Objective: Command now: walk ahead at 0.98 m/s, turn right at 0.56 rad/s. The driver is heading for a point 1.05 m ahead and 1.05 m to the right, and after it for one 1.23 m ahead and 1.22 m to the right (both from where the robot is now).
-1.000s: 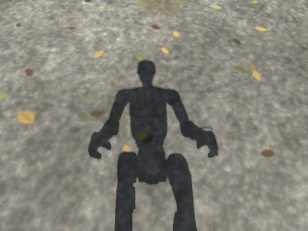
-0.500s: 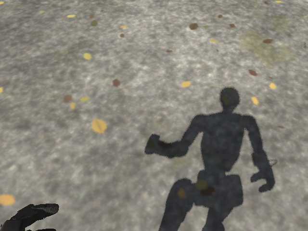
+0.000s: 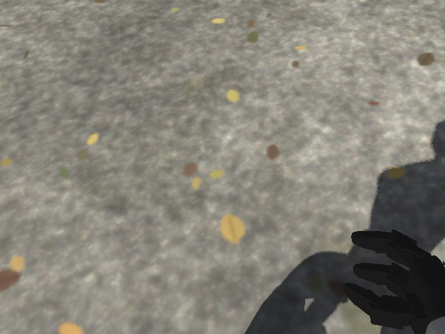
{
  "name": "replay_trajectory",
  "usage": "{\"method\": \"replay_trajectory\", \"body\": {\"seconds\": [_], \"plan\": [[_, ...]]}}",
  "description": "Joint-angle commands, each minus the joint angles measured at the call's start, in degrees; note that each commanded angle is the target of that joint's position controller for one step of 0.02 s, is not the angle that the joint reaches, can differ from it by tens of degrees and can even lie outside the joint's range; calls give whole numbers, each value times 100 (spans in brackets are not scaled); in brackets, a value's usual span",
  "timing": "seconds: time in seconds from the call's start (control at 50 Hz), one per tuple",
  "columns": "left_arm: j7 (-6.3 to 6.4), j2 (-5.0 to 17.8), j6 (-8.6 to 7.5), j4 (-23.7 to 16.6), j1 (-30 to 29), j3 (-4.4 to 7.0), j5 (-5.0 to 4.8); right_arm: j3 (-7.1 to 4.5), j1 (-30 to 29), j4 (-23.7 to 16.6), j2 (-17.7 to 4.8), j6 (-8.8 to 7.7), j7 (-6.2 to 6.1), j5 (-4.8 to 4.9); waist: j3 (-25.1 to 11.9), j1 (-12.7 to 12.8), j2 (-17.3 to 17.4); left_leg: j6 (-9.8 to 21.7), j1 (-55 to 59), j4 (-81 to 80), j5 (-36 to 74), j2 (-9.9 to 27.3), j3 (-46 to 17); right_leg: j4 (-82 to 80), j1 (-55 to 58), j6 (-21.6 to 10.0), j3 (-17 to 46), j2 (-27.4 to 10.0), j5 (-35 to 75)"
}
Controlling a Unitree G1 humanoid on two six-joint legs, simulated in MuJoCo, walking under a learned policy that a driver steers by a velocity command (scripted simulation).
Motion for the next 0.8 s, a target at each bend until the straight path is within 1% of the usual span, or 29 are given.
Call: {"method": "replay_trajectory", "body": {"seconds": [0.02, 0.04, 0.06, 0.08, 0.1, 0.12, 0.14, 0.16, 0.2, 0.24, 0.3, 0.34, 0.36, 0.38, 0.4, 0.42, 0.44, 0.46, 0.48, 0.5, 0.52, 0.54, 0.56, 0.58, 0.62, 0.66, 0.7, 0.72, 0.8], "plan": [[6, 711, -361, -1047, -602, 129, -362, -657, 3307, 511, -1514, 12, -139, -227, -2989, -1721, 1516, 978, 6443, -2206, -4063, 2218, -4969, 4522, -4718, -399, 812, 333, 426], [57, 868, -327, -1283, -1330, 224, -517, -564, 2925, 685, -1173, -21, -145, -161, -1614, -1647, 1275, 827, 5665, -2319, -3428, 2103, -4077, 4827, -5424, -364, 539, 148, 786], [79, 758, -282, -1336, -1579, 198, -419, -513, 2588, 802, -953, -36, -137, -145, -956, -1430, 701, 807, 4750, -2290, -2373, 2009, -3169, 4660, -5389, -366, 407, -124, 1174], [62, 705, -195, -1312, -1690, 234, -274, -481, 2290, 920, -733, -52, -123, -226, -522, -1155, 469, 750, 3853, -2367, -1560, 1772, -2359, 4440, -5032, -358, 343, -320, 1435], [-1, 550, -62, -1270, -1429, 251, -283, -439, 2005, 1003, -490, -82, -124, -310, -412, -817, 743, 746, 3268, -2452, -1138, 1651, -1788, 4327, -4632, -331, 411, -502, 1605], [-43, 422, 83, -1262, -1380, 253, -325, -422, 1750, 1088, -300, -93, -111, -269, -246, -655, 760, 710, 2927, -2603, -830, 1560, -1281, 4212, -4458, -314, 382, -597, 1539], [-60, 345, 218, -1324, -1471, 253, -344, -428, 1531, 1164, -265, -107, -111, -190, 21, -533, 756, 645, 2618, -2798, -571, 1572, -836, 4083, -4502, -282, 353, -686, 1399], [-58, 324, 312, -1403, -1623, 251, -306, -452, 1369, 1212, -338, -129, -123, -151, 274, -453, 655, 598, 2373, -2965, -306, 1597, -499, 4020, -4623, -242, 307, -731, 1445], [-85, 395, 362, -1596, -1949, 243, -207, -498, 1220, 1262, -533, -160, -184, -189, 591, -359, 469, 590, 2163, -3163, 191, 1499, 176, 3640, -4876, -155, 257, -742, 2061], [-168, 515, 335, -1738, -2272, 232, -176, -541, 1176, 1283, -752, -173, -259, -231, 722, -333, 290, 538, 2148, -3333, 353, 1257, 811, 2911, -4813, -183, -1, -616, 2913], [-363, 720, 252, -1917, -2923, 237, -153, -641, 1423, 1359, -1223, -156, -316, -171, 812, -525, -234, 389, 2639, -3487, 951, 1172, 1435, 1596, -4319, -425, -593, -346, 3743], [-424, 983, 218, -2004, -2948, 336, -195, -720, 1520, 1368, -1615, -71, -312, -133, 543, -400, -58, 306, 3322, -2945, 3562, 1219, 1589, 1215, -3721, -623, -1136, 137, 3560], [-409, 1185, 247, -1990, -2669, 426, -262, -768, 1539, 1349, -1807, 15, -308, -83, 248, -188, 187, 280, 3736, -2353, 5194, 1271, 1597, 1262, -3361, -719, -1384, 432, 3155], [-385, 1414, 309, -1920, -2102, 541, -325, -811, 1449, 1304, -1980, 112, -302, -37, -112, 187, 500, 276, 3913, -1412, 6453, 1359, 1581, 1370, -2750, -848, -1493, 644, 2602], [-349, 1768, 392, -1700, -1061, 727, -322, -823, 1268, 1231, -2032, 167, -291, -5, -634, 735, 679, 304, 3526, -16, 6943, 1396, 1460, 1395, -1419, -1041, -1443, 807, 2113], [-253, 2152, 470, -1341, 189, 953, -315, -752, 1034, 1210, -1821, 130, -278, 9, -1072, 1328, 349, 130, 2419, 2022, 5788, 1084, 1338, 873, 465, -1290, -963, 821, 2325], [-201, 2361, 518, -1217, -100, 976, -313, -422, 1010, 1090, -641, -73, -231, -109, -299, 739, -2027, -178, 547, 5148, -1770, -464, 1098, 364, 828, -1709, 311, 439, 2981], [-281, 2306, 270, -1716, -893, 729, -86, -216, 2065, 583, -258, -370, -165, -17, -1727, -509, -2645, -104, -1165, 6072, -2774, -777, -552, -1113, 1775, -2893, 4166, -646, 315], [-318, 1728, 123, -1987, -1000, 676, -70, -300, 1261, 504, -1050, -540, -150, 70, -1653, -39, -1202, 194, -1230, 5481, -2028, -414, -1038, -2183, 1406, -2540, 4991, -907, -1175], [-359, 1613, -50, -1873, -982, 651, -26, -360, 731, 370, -1152, -557, -183, 202, -671, -215, -242, 277, -1305, 4797, -1649, -288, -901, -2527, 429, -2259, 4925, -873, -1256], [-387, 1461, -169, -1874, -1294, 600, -33, -331, 718, 475, -1044, -493, -269, 55, -483, -504, 561, 271, -848, 4181, -1325, 12, -995, -2380, -318, -2033, 4536, -740, -858], [-347, 1515, -214, -1942, -1675, 607, -10, -335, 901, 540, -967, -420, -286, -80, -275, -785, 483, 161, -408, 3784, -1140, 118, -1086, -2133, -1100, -2031, 4084, -493, -231], [-282, 1458, -216, -2026, -1866, 581, 3, -371, 1001, 609, -1026, -324, -275, -143, -119, -894, 411, 46, -95, 3472, -1046, 205, -1130, -2162, -1602, -1985, 3547, -199, 223], [-227, 1360, -205, -2020, -1891, 545, -58, -393, 993, 614, -1022, -261, -284, -165, -23, -938, 343, -65, 26, 3040, -1019, 254, -1081, -2235, -1821, -1959, 3130, -49, 618], [-85, 1197, -185, -1940, -1683, 489, -160, -350, 504, 489, -879, -186, -308, -227, 234, -764, 359, -293, 114, 2023, -789, 281, -849, -2331, -2235, -1890, 2510, 180, 1416], [43, 1124, -122, -1826, -1507, 469, -192, -265, -292, 200, -576, -186, -283, -277, 438, -445, 195, -485, 325, 760, 256, 78, -570, -2296, -2561, -1690, 1969, 530, 1986], [79, 1189, -36, -1731, -1375, 508, -189, -234, -705, 17, -376, -207, -216, -240, 386, -188, -105, -550, 798, -223, 1139, -173, -347, -2200, -2776, -1410, 1751, 698, 1964], [71, 1219, -15, -1679, -1291, 533, -201, -264, -807, -45, -407, -232, -184, -182, 308, -85, -198, -560, 1155, -523, 1427, -287, -329, -2186, -2869, -1326, 1831, 673, 1792], [132, 1098, 19, -1479, -1170, 579, -287, -501, -812, -140, -874, -317, -161, 75, 176, -142, -613, -500, 1403, -1254, 1272, -262, -717, -1562, -1809, -1099, 2347, 410, 1958]]}}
